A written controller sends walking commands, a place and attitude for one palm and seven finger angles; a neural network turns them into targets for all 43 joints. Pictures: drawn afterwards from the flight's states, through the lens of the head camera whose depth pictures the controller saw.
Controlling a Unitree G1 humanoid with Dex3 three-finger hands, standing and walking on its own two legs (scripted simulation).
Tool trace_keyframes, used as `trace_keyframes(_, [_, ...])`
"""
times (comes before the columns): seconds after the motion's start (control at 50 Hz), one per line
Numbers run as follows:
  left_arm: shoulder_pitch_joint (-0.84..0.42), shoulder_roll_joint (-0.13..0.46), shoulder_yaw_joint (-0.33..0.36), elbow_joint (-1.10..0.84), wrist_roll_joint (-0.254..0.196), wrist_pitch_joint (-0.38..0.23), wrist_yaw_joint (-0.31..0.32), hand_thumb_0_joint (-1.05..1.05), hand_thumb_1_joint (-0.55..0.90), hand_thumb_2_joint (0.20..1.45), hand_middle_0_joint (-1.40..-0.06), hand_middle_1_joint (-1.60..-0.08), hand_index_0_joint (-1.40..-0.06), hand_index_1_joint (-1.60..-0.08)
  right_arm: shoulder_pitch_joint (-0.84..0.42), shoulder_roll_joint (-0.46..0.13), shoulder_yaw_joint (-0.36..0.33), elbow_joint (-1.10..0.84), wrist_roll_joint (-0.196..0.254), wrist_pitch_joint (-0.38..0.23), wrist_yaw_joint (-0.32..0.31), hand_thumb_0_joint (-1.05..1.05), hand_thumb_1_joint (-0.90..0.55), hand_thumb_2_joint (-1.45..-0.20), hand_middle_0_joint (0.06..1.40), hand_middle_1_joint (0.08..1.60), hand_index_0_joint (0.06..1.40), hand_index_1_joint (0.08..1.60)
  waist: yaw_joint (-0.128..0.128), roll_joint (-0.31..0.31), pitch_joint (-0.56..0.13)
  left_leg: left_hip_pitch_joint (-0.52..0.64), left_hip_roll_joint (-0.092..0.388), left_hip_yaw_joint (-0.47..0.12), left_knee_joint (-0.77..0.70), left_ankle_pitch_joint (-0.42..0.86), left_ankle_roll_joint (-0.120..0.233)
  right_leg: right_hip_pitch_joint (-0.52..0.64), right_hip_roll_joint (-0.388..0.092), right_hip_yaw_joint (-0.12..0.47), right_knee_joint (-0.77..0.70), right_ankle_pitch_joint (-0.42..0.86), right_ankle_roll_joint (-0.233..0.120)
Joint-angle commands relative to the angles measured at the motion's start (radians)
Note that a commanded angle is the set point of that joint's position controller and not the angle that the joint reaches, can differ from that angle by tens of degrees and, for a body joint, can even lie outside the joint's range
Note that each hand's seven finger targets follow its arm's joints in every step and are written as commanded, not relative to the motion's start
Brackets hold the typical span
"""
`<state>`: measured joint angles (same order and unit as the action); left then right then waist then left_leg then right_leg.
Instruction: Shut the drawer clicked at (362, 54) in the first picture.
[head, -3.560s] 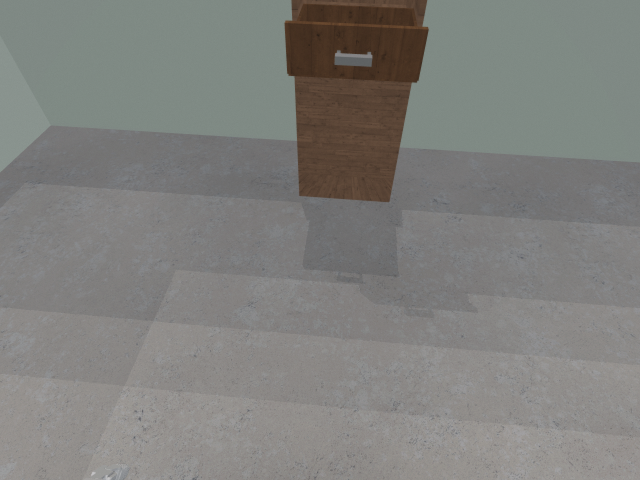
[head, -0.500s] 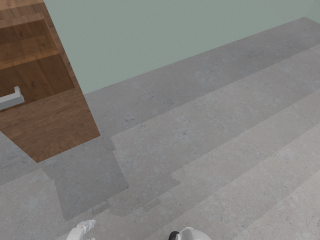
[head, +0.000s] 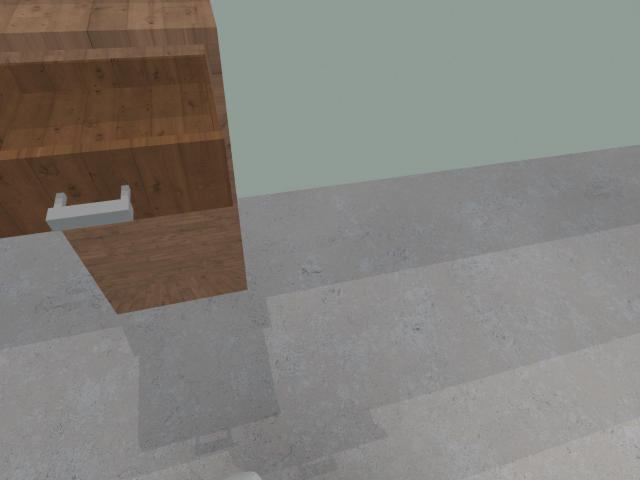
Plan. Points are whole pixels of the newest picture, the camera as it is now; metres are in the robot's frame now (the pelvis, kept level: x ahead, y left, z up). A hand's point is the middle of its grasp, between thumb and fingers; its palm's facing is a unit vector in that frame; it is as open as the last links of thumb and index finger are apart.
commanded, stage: turn to face it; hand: left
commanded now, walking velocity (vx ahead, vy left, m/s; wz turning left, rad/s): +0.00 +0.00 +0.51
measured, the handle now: (92, 204) +0.44 +0.36 +0.05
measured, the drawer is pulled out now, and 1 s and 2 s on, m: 0.29 0.29 0.29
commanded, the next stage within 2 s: take the last steps up to it in 0.48 s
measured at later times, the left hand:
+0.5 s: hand out of the picture +0.04 +0.16 -0.13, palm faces +0.25 -0.92 -0.30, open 7.4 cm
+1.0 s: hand out of the picture -0.16 +0.12 -0.16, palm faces +0.44 -0.87 -0.19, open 7.4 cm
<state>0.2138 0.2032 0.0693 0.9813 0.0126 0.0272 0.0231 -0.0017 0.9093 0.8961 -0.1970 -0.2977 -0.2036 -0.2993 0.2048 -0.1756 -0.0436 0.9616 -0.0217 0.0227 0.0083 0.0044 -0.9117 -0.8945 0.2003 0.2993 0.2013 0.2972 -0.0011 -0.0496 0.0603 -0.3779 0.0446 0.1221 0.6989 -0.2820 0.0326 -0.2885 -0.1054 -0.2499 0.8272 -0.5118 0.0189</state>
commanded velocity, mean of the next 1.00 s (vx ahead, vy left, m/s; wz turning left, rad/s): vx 0.13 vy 0.02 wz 0.22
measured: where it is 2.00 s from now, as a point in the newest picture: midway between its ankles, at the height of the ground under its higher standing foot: (274, 479)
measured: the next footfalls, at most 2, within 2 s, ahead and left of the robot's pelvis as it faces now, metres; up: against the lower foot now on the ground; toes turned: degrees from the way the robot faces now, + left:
right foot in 0.42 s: +0.06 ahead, -0.15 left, +0.00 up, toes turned +7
left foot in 0.96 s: -0.01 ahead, +0.10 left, +0.00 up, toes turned +25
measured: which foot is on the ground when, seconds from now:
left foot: down 0.00-0.42, up 0.44-0.94, down 0.96-1.00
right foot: up 0.00-0.40, down 0.42-0.96, up 0.98-1.00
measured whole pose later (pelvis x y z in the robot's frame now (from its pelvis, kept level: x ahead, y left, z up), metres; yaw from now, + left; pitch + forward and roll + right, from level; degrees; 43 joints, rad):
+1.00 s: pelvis +0.00 -0.01 +0.02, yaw +19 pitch -1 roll -1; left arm 0.47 0.20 0.06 1.14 0.03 0.02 0.00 0.00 0.90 0.90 -0.20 -0.30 -0.20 -0.30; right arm 0.17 -0.18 -0.04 0.99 -0.02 -0.01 0.01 0.00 -0.90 -0.89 0.20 0.30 0.20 0.30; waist 0.07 -0.03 0.01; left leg -0.20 0.03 0.09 0.51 -0.30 0.02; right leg -0.24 -0.11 -0.15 0.64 -0.41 0.02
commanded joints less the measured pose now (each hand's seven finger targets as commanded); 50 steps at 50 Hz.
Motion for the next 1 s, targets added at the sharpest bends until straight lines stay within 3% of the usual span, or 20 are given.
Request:
trace_keyframes(0.0, [-0.072, 0.080, 0.022, -0.131, 0.006, -0.010, 0.002, 0.000, 0.900, 0.900, -0.200, -0.300, -0.200, -0.300, 0.130, -0.227, -0.056, -0.042, -0.002, -0.020, -0.028, 0.000, -0.900, -0.900, 0.200, 0.300, 0.200, 0.300, -0.057, 0.269, -0.109, 0.249, 0.327, -0.478, -0.370, 0.410, 0.194, -0.321, -0.005, 0.223, 0.373, -0.062, 0.039])
trace_keyframes(0.04, [-0.039, 0.090, 0.026, -0.106, 0.007, -0.010, -0.007, 0.000, 0.900, 0.900, -0.200, -0.300, -0.200, -0.300, 0.044, -0.196, -0.041, -0.068, -0.002, -0.027, -0.031, 0.000, -0.900, -0.900, 0.200, 0.300, 0.200, 0.300, -0.019, 0.185, -0.108, 0.217, 0.261, -0.377, -0.365, 0.401, 0.150, -0.292, -0.006, 0.247, 0.361, 0.060, 0.047])
trace_keyframes(0.1, [0.009, 0.081, 0.023, -0.086, 0.002, 0.001, -0.006, 0.000, 0.900, 0.900, -0.200, -0.300, -0.200, -0.300, 0.029, -0.204, -0.047, -0.079, 0.002, -0.028, -0.030, 0.000, -0.900, -0.900, 0.200, 0.300, 0.200, 0.300, -0.011, 0.154, -0.146, 0.234, 0.207, -0.311, -0.367, 0.385, 0.134, -0.241, 0.012, 0.235, 0.281, 0.112, 0.060])
trace_keyframes(0.24, [-0.035, 0.075, 0.018, -0.115, 0.001, 0.005, -0.001, 0.000, 0.900, 0.900, -0.200, -0.300, -0.200, -0.300, 0.049, -0.217, -0.060, -0.073, -0.003, -0.009, -0.023, 0.000, -0.900, -0.900, 0.200, 0.300, 0.200, 0.300, -0.038, 0.193, -0.122, 0.241, 0.190, -0.372, -0.374, 0.305, 0.150, -0.185, 0.045, 0.222, 0.063, 0.071, 0.065])
trace_keyframes(0.32, [0.017, 0.077, 0.013, -0.113, -0.003, -0.003, 0.003, 0.000, 0.900, 0.900, -0.200, -0.300, -0.200, -0.300, 0.006, -0.221, -0.064, -0.085, -0.005, 0.001, -0.017, 0.000, -0.900, -0.900, 0.200, 0.300, 0.200, 0.300, -0.014, 0.229, -0.113, 0.151, 0.169, -0.399, -0.342, 0.305, 0.135, -0.041, 0.082, 0.209, -0.128, 0.099, 0.047])
trace_keyframes(0.36, [0.093, 0.085, 0.017, -0.094, -0.005, -0.014, 0.008, 0.000, 0.900, 0.900, -0.200, -0.300, -0.200, -0.300, -0.023, -0.209, -0.064, -0.095, 0.002, 0.004, -0.014, 0.000, -0.900, -0.900, 0.200, 0.300, 0.200, 0.300, 0.027, 0.182, -0.132, 0.059, 0.130, -0.376, -0.268, 0.247, 0.089, 0.130, 0.080, 0.202, -0.345, 0.268, 0.041])
trace_keyframes(0.38, [0.121, 0.127, 0.022, -0.090, 0.003, -0.025, 0.012, 0.000, 0.900, 0.900, -0.200, -0.300, -0.200, -0.300, -0.020, -0.172, -0.060, -0.099, 0.011, 0.004, -0.010, 0.000, -0.900, -0.900, 0.200, 0.300, 0.200, 0.300, 0.039, 0.074, -0.139, -0.028, 0.062, -0.317, -0.169, 0.130, 0.031, 0.229, 0.000, 0.277, -0.488, 0.304, 0.023])
trace_keyframes(0.4, [0.119, 0.226, 0.039, -0.097, 0.020, -0.035, 0.019, 0.000, 0.900, 0.900, -0.200, -0.300, -0.200, -0.300, -0.005, -0.092, -0.050, -0.120, 0.017, 0.006, -0.006, 0.000, -0.900, -0.900, 0.200, 0.300, 0.200, 0.300, 0.037, -0.241, -0.109, -0.212, -0.087, -0.152, 0.055, -0.152, -0.054, 0.281, -0.264, 0.565, -0.585, 0.321, -0.071])
trace_keyframes(0.42, [0.091, 0.263, 0.039, -0.123, 0.013, -0.029, 0.017, 0.000, 0.900, 0.900, -0.200, -0.300, -0.200, -0.300, -0.032, -0.132, -0.058, -0.133, 0.007, 0.013, -0.010, 0.000, -0.900, -0.900, 0.200, 0.300, 0.200, 0.300, 0.044, -0.233, -0.088, -0.183, -0.078, -0.172, 0.259, -0.298, -0.061, 0.118, -0.391, 0.623, -0.594, 0.398, -0.160])
trace_keyframes(0.44, [0.041, 0.220, 0.033, -0.134, 0.012, -0.028, 0.020, 0.000, 0.900, 0.900, -0.200, -0.300, -0.200, -0.300, -0.037, -0.142, -0.063, -0.121, 0.000, 0.024, -0.007, 0.000, -0.900, -0.900, 0.200, 0.300, 0.200, 0.300, 0.022, -0.138, -0.055, -0.171, -0.058, -0.214, 0.384, -0.248, -0.052, 0.032, -0.339, 0.542, -0.598, 0.318, -0.179])
trace_keyframes(0.48, [-0.034, 0.166, 0.020, -0.143, 0.009, -0.032, 0.016, 0.000, 0.900, 0.900, -0.200, -0.300, -0.200, -0.300, -0.010, -0.136, -0.064, -0.073, -0.004, 0.034, 0.000, 0.000, -0.900, -0.900, 0.200, 0.300, 0.200, 0.300, -0.018, -0.130, 0.012, -0.184, -0.036, -0.192, 0.499, -0.133, -0.064, -0.005, -0.224, 0.423, -0.581, 0.317, -0.130])
trace_keyframes(0.54, [-0.001, 0.130, 0.010, -0.133, 0.007, -0.043, 0.012, 0.000, 0.900, 0.900, -0.200, -0.300, -0.200, -0.300, 0.026, -0.118, -0.057, -0.045, 0.000, 0.030, 0.004, 0.000, -0.900, -0.900, 0.200, 0.300, 0.200, 0.300, -0.018, -0.125, -0.004, -0.183, -0.028, -0.156, 0.498, -0.052, -0.087, 0.076, -0.169, 0.295, -0.538, 0.466, -0.109])
trace_keyframes(0.62, [0.145, 0.131, 0.010, -0.071, 0.010, -0.055, 0.010, 0.000, 0.900, 0.900, -0.200, -0.300, -0.200, -0.300, -0.039, -0.113, -0.046, -0.049, -0.005, 0.025, 0.007, 0.000, -0.900, -0.900, 0.200, 0.300, 0.200, 0.300, 0.046, -0.090, -0.024, -0.200, -0.005, -0.130, 0.379, -0.066, -0.097, 0.208, -0.205, 0.344, -0.580, 0.340, -0.127])
trace_keyframes(0.76, [0.235, 0.150, 0.017, 0.005, 0.023, -0.076, -0.001, 0.000, 0.900, 0.900, -0.200, -0.300, -0.200, -0.300, -0.122, -0.097, -0.029, -0.061, -0.004, -0.004, 0.022, 0.000, -0.900, -0.900, 0.200, 0.300, 0.200, 0.300, 0.085, -0.104, -0.004, -0.173, 0.031, -0.089, 0.139, -0.128, -0.069, 0.243, -0.265, 0.416, -0.668, 0.067, -0.169])
trace_keyframes(0.84, [0.224, 0.159, 0.015, 0.038, 0.025, -0.071, -0.008, 0.000, 0.900, 0.900, -0.200, -0.300, -0.200, -0.300, -0.076, -0.065, -0.015, -0.044, 0.004, -0.022, 0.022, 0.000, -0.900, -0.900, 0.200, 0.300, 0.200, 0.300, 0.065, -0.121, -0.008, 0.004, 0.002, -0.040, -0.052, -0.162, -0.038, 0.154, -0.242, 0.365, -0.654, 0.071, -0.167])
trace_keyframes(0.9, [0.173, 0.137, 0.010, 0.061, 0.008, -0.058, -0.015, 0.000, 0.900, 0.900, -0.200, -0.300, -0.200, -0.300, 0.087, -0.076, -0.012, 0.026, 0.006, -0.041, 0.006, 0.000, -0.900, -0.900, 0.200, 0.300, 0.200, 0.300, -0.013, -0.040, -0.039, 0.350, -0.028, 0.010, -0.302, -0.014, -0.035, -0.056, -0.133, 0.222, -0.527, -0.018, -0.088])
trace_keyframes(0.92, [0.167, 0.091, -0.001, 0.053, 0.007, -0.054, -0.020, 0.000, 0.900, 0.900, -0.200, -0.300, -0.200, -0.300, 0.170, -0.141, -0.029, 0.049, 0.004, -0.046, -0.007, 0.000, -0.900, -0.900, 0.200, 0.300, 0.200, 0.300, -0.055, 0.142, -0.058, 0.494, 0.075, -0.133, -0.359, -0.126, -0.003, -0.204, -0.069, 0.168, -0.357, -0.034, -0.045])
trace_keyframes(0.94, [0.133, 0.033, -0.013, 0.020, 0.006, -0.052, -0.026, 0.000, 0.900, 0.900, -0.200, -0.300, -0.200, -0.300, 0.256, -0.229, -0.050, 0.064, -0.002, -0.048, -0.014, 0.000, -0.900, -0.900, 0.200, 0.300, 0.200, 0.300, -0.098, 0.389, -0.037, 0.514, 0.295, -0.450, -0.512, -0.345, 0.080, -0.368, 0.036, 0.052, -0.087, -0.048, 0.001])
trace_keyframes(0.96, [0.058, 0.045, -0.015, -0.016, 0.017, -0.055, -0.023, 0.000, 0.900, 0.900, -0.200, -0.300, -0.200, -0.300, 0.288, -0.252, -0.050, 0.068, -0.003, -0.043, -0.020, 0.000, -0.900, -0.900, 0.200, 0.300, 0.200, 0.300, -0.111, 0.312, 0.039, 0.434, 0.367, -0.535, -0.580, -0.368, 0.147, -0.440, 0.032, 0.132, 0.073, -0.051, -0.010])
trace_keyframes(0.98, [0.042, 0.045, -0.010, -0.020, 0.019, -0.058, -0.028, 0.000, 0.900, 0.900, -0.200, -0.300, -0.200, -0.300, 0.243, -0.229, -0.042, 0.059, -0.004, -0.044, -0.023, 0.000, -0.900, -0.900, 0.200, 0.300, 0.200, 0.300, -0.087, 0.225, 0.085, 0.376, 0.365, -0.510, -0.584, -0.344, 0.169, -0.455, -0.005, 0.174, 0.158, 0.000, -0.024])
